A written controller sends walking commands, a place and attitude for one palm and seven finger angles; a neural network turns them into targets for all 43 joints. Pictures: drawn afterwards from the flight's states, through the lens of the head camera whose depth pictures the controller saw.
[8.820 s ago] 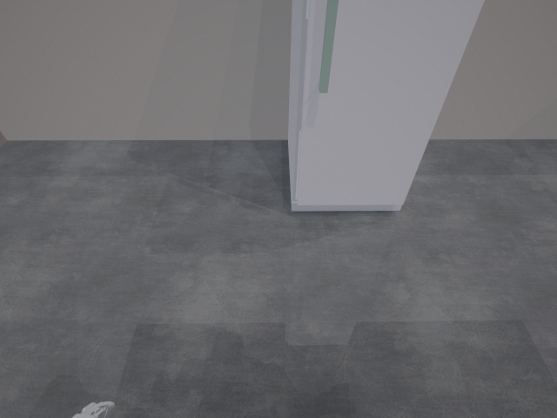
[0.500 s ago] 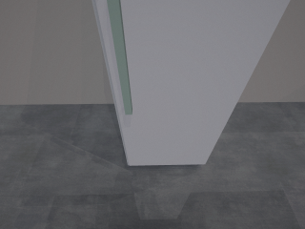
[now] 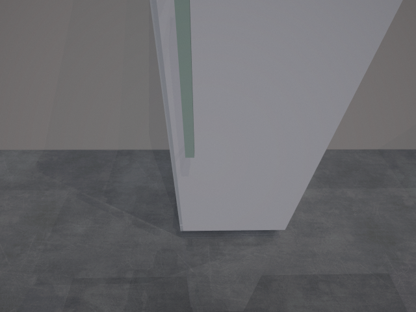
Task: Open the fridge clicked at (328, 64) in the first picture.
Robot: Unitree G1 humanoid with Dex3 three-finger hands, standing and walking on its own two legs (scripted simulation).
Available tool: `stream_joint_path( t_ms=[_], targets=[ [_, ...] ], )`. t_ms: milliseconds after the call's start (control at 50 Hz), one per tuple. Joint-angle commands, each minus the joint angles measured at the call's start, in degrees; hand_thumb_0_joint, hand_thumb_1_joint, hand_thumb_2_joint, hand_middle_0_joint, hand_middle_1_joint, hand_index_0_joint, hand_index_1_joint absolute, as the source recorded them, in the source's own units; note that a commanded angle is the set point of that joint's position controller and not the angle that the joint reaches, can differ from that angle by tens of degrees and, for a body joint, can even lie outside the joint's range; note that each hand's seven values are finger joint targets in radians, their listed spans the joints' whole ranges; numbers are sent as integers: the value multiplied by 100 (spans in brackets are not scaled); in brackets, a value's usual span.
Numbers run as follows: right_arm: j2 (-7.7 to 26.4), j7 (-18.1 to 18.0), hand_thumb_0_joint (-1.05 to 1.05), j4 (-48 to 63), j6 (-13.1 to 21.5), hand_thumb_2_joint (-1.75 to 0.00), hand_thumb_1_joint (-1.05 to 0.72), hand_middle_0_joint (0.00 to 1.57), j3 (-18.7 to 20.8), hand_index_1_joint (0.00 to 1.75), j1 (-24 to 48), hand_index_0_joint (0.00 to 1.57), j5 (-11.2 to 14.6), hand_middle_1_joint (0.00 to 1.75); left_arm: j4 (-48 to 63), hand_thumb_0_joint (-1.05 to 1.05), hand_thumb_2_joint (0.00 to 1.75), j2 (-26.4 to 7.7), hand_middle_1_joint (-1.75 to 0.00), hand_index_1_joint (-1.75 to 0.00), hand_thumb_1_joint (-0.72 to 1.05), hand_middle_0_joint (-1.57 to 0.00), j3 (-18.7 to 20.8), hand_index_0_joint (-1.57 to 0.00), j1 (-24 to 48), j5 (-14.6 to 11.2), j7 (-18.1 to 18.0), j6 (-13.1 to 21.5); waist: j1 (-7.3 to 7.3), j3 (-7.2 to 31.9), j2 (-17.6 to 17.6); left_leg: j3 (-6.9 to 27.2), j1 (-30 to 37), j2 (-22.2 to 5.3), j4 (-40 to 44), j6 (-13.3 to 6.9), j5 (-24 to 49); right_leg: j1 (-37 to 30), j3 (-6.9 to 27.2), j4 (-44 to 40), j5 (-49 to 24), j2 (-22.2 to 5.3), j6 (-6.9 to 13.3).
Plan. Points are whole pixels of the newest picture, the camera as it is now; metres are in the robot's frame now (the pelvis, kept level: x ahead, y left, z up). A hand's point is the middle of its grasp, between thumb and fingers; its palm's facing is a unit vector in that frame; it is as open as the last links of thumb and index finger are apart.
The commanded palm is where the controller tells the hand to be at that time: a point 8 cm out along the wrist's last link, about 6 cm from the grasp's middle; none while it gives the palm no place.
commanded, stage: look again from close up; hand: left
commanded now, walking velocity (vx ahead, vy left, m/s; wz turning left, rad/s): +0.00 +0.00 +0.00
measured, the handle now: (186, 78) +0.58 +0.09 +0.17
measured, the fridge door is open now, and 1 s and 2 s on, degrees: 0 0 0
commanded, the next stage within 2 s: none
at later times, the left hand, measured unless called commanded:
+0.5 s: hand out of the picture -0.01 +0.13 -0.18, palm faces +0.04 -0.99 -0.14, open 7.4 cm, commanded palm none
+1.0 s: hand out of the picture +0.00 +0.13 -0.17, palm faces +0.05 -0.99 -0.16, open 7.4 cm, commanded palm none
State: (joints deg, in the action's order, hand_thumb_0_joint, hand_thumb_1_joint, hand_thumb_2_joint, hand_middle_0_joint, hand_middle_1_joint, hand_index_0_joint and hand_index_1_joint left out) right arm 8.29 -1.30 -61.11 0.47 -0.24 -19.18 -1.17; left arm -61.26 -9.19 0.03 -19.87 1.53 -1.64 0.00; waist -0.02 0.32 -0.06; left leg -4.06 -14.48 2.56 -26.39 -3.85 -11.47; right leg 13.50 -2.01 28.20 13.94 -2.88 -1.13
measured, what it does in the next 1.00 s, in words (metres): stands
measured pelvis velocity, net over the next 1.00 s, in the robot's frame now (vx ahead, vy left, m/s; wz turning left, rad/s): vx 0.02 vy -0.03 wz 0.00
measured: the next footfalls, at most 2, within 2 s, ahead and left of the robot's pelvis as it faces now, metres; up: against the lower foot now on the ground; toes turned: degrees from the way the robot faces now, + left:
none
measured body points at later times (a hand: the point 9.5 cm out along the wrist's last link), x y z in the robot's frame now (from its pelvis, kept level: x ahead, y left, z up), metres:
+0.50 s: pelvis +0.01 -0.02 +0.00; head +0.01 -0.02 +0.45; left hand -0.01 +0.18 -0.16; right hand +0.01 -0.24 -0.16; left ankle +0.03 +0.08 -0.74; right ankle +0.01 -0.14 -0.74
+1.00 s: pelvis +0.02 -0.03 +0.00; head +0.02 -0.03 +0.45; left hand +0.00 +0.18 -0.16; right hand +0.01 -0.24 -0.16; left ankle +0.03 +0.08 -0.74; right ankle +0.01 -0.14 -0.74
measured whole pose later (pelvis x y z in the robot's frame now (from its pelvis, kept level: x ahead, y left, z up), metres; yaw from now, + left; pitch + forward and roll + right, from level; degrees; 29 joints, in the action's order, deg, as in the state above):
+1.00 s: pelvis +0.02 -0.03 +0.00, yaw +0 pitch -1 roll +0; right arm 7.2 -2.1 -64.7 1.1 -0.6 -17.6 -0.8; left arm -62.8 -6.7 -0.2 -19.5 1.1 -2.0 1.0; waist 0.2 -0.1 -0.4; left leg -2.8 -12.5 0.5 -26.0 -1.4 -12.8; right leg 11.0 -3.1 26.9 15.1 -0.8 0.8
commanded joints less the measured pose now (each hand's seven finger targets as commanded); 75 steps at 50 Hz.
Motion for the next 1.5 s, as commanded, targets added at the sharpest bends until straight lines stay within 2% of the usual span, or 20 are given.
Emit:
stream_joint_path(
  t_ms=[0, 320, 560, 700, 760, 860, 1020, 1340, 1400, 1480],
  targets=[
    [635, -20, 0, 223, 131, -90, -90, 20, 117, 30, -136, 20, 29, 30, 127, 0, 90, -362, -30, -30, 90, -20, 35, -20, -420, -32, -22, 87, 53, -513, -37, 1064, -546, -873, 1023, 29, -1215, -19, 384, -427, 180, -241, 310],
    [413, -39, 0, -19, 141, -90, -90, 20, 78, 30, -198, 20, 49, 30, 4, 0, 90, -209, -30, -30, 90, -20, 27, -20, -518, -50, -50, 138, 11, -472, -40, 788, -225, -772, 635, 107, -435, 173, 514, -555, 61, -296, 340],
    [367, -52, 0, -97, 142, -90, -90, 20, 50, 30, -175, 20, 57, 30, -11, 0, 90, -217, -30, -30, 90, -20, 40, -20, -508, -58, -57, 159, 39, -394, -128, 676, -111, -772, 444, 137, 153, -9, 524, -615, -261, -319, 347],
    [358, -64, 0, -141, 151, -90, -90, 20, 39, 30, -176, 20, 53, 30, -4, 0, 90, -219, -30, -30, 90, -20, 54, -20, -473, -73, -54, 150, 47, -368, 30, 678, -68, -792, 497, 149, 273, -81, 482, -609, -334, -313, 345],
    [360, -64, 0, -154, 143, -90, -90, 20, 39, 30, -177, 20, 57, 30, -13, 0, 90, -229, -30, -30, 90, -20, 49, -20, -466, -64, -57, 154, 51, -389, -95, 691, -69, -799, 502, 151, 299, -127, 473, -632, -377, -303, 346],
    [356, -70, 0, -170, 149, -90, -90, 20, 38, 30, -198, 20, 55, 30, -26, 0, 90, -211, -30, -30, 90, -20, 52, -20, -455, -67, -60, 152, 43, -401, 7, 693, -12, -806, 549, 155, 373, -130, 451, -647, -409, -307, 344],
    [344, -73, 0, -193, 143, -90, -90, 20, 26, 30, -206, 20, 54, 30, -56, 0, 90, -189, -30, -30, 90, -20, 56, -20, -473, -69, -58, 150, 48, -512, -111, 702, -45, -795, 627, 169, 232, -114, 449, -718, -263, -310, 343],
    [302, -75, 0, -225, 123, -90, -90, 20, 25, 30, -274, 20, 45, 30, -104, 0, 90, -151, -30, -30, 90, -20, 49, -20, -577, -71, -50, 156, 38, -562, -36, 713, -33, -765, 690, 190, 8, -40, 467, -832, -54, -307, 362],
    [290, -79, 0, -222, 136, -90, -90, 20, 27, 30, -289, 20, 51, 30, -100, 0, 90, -152, -30, -30, 90, -20, 59, -20, -597, -68, -51, 170, 42, -453, -81, 695, 1, -768, 646, 193, 127, -126, 482, -828, -147, -305, 364],
    [285, -81, 0, -227, 133, -90, -90, 20, 22, 30, -301, 20, 49, 30, -117, 0, 90, -131, -30, -30, 90, -20, 52, -20, -623, -68, -51, 167, 50, -531, -8, 700, -26, -767, 657, 197, 124, -83, 468, -835, -138, -297, 364]
  ],
)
